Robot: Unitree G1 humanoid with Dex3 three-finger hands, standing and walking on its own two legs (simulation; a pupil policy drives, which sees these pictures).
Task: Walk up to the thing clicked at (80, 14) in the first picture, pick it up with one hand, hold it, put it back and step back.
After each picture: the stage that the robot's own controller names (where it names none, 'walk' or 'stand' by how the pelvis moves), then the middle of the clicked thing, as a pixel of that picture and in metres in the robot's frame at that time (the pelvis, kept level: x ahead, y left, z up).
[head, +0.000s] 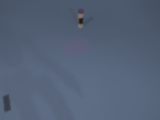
stand; (80, 18) +1.81 -0.02 -0.66
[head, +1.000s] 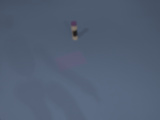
walk; (74, 30) +1.68 +0.18 -0.63
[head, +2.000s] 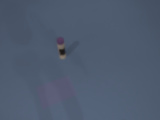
walk; (61, 48) +1.15 +0.26 -0.65
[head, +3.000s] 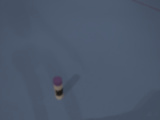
walk; (58, 88) +0.73 +0.20 -0.64
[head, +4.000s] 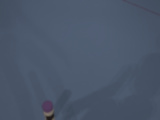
walk; (48, 112) +0.49 +0.18 -0.64
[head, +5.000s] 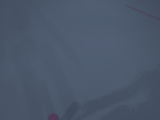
stand; out of the picture +0.44 +0.18 -0.65
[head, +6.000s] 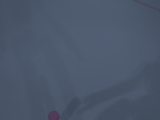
stand; out of the picture +0.42 +0.18 -0.65
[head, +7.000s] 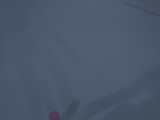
stand; out of the picture +0.45 +0.19 -0.66
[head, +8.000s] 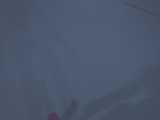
stand; out of the picture +0.44 +0.19 -0.66
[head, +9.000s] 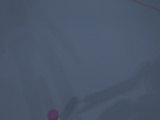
go down; out of the picture +0.44 +0.19 -0.65
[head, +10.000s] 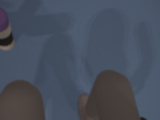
go down; (1, 32) +0.52 +0.22 -0.24
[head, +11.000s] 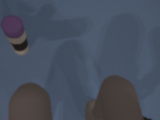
close in; (17, 38) +0.52 +0.20 -0.25
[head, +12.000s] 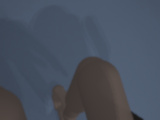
close in; out of the picture +0.51 +0.26 -0.17
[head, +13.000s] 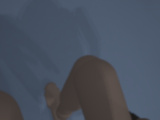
close; out of the picture +0.50 +0.27 -0.18
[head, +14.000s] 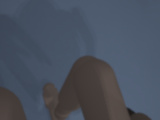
lift; out of the picture +0.46 +0.24 -0.18
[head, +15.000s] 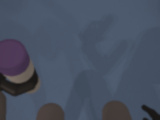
lift; (22, 72) +0.35 +0.18 +0.01
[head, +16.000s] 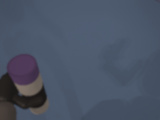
hold; (32, 89) +0.31 +0.16 +0.03
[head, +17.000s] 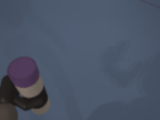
hold; (33, 90) +0.31 +0.16 +0.04
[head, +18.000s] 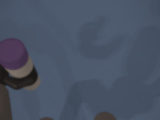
crouch; (23, 69) +0.39 +0.17 -0.02
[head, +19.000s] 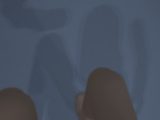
lower; out of the picture +0.54 +0.23 -0.04
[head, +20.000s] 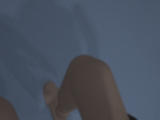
lower; out of the picture +0.50 +0.26 -0.17
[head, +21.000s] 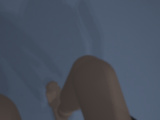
lower; out of the picture +0.49 +0.26 -0.18
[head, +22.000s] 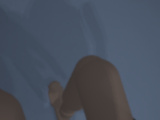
lower; out of the picture +0.48 +0.25 -0.18
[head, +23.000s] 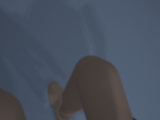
lower; out of the picture +0.47 +0.25 -0.18
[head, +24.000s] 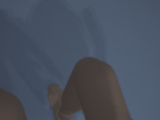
open; out of the picture +0.49 +0.23 -0.19
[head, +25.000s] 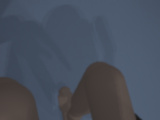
stand; out of the picture +0.48 +0.22 -0.19
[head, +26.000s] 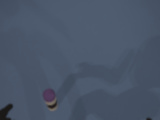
stand; (51, 100) +0.44 +0.15 -0.53
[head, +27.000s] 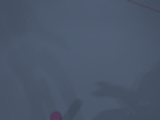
stand; out of the picture +0.43 +0.15 -0.60
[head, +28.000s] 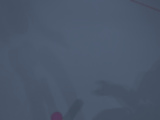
stand; out of the picture +0.42 +0.15 -0.60
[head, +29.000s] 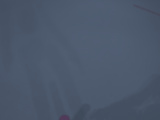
stand; out of the picture +0.43 +0.13 -0.65
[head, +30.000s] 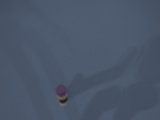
walk; (62, 96) +0.50 +0.12 -0.63
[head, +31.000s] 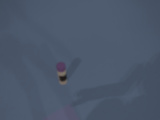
walk; (62, 74) +0.73 +0.16 -0.63
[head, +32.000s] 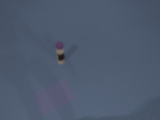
stand; (60, 53) +1.05 +0.19 -0.63
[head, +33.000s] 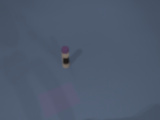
stand; (65, 57) +1.06 +0.15 -0.65
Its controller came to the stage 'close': yes
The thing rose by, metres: 0.70
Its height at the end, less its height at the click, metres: +0.00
